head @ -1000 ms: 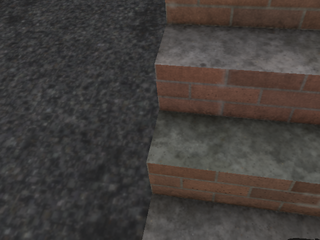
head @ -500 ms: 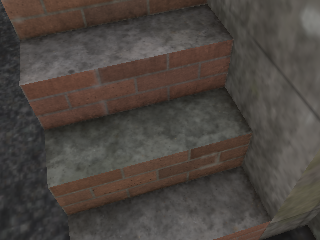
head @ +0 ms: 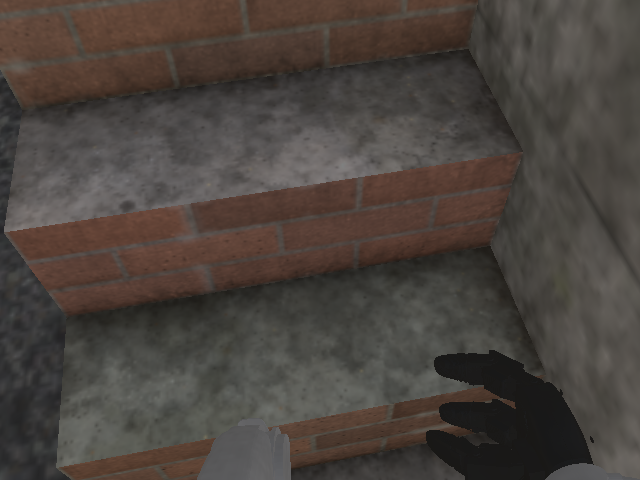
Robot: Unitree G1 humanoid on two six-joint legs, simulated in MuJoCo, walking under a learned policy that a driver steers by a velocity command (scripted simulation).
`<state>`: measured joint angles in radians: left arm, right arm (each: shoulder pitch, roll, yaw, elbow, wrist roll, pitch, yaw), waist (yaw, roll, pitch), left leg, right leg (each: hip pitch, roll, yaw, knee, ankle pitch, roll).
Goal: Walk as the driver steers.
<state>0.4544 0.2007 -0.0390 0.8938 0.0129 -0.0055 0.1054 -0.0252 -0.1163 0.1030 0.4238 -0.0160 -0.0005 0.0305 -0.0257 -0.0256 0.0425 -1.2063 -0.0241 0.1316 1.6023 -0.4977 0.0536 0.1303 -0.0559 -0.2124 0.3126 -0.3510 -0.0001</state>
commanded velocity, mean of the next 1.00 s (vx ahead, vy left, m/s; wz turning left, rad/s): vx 0.64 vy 0.00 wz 0.45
